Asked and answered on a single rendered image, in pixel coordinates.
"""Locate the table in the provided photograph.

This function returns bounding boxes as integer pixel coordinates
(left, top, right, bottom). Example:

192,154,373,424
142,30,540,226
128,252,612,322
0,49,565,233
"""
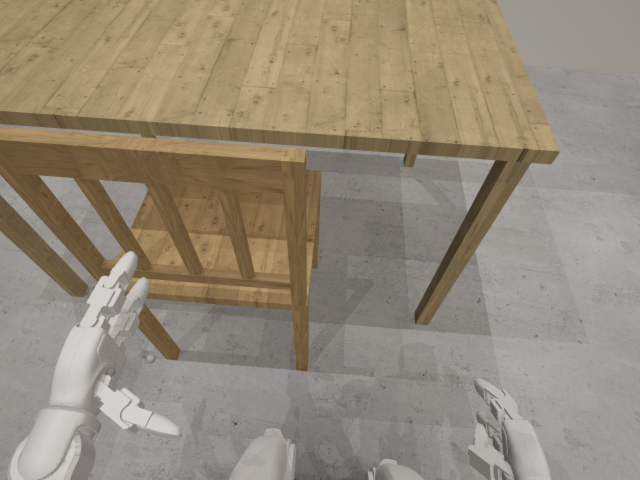
0,0,560,325

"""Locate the left robot hand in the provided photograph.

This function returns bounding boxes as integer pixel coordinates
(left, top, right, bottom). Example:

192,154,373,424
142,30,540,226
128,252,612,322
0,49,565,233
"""
48,251,182,439

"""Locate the robot left shin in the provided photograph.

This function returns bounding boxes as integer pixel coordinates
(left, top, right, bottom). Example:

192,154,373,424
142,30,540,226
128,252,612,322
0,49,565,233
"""
263,429,284,438

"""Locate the chair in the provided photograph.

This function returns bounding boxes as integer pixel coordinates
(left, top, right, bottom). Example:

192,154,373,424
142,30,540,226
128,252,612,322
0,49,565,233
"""
0,127,321,371

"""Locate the left robot thigh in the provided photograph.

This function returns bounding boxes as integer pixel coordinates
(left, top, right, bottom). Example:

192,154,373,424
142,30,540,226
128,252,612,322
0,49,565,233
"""
227,435,296,480

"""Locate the right robot hand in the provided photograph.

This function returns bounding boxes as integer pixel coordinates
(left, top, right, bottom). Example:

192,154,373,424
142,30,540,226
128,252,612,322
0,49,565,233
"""
468,378,551,480

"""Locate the robot left forearm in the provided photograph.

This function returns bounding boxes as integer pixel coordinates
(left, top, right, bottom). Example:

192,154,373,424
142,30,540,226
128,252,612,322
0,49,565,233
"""
7,406,102,480

